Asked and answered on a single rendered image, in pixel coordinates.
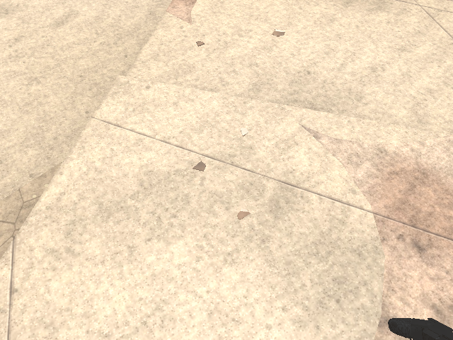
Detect right robot hand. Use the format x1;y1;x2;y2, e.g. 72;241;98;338
388;318;453;340

